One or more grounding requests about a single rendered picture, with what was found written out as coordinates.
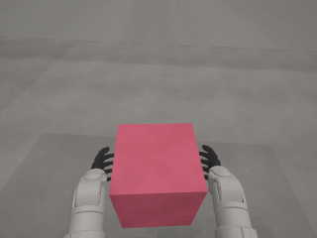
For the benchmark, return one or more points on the left robot forearm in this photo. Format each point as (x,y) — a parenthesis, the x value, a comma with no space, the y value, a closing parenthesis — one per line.
(88,206)

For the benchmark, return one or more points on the robot left hand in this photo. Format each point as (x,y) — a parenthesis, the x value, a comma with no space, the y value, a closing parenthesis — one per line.
(100,158)

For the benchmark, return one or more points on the right robot forearm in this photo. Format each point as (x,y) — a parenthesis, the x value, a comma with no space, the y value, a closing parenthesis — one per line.
(230,205)

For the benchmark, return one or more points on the carton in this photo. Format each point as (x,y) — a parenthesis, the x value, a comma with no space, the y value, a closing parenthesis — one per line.
(157,177)

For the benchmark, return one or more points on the robot right hand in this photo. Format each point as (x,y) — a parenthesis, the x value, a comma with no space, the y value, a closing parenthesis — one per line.
(212,159)

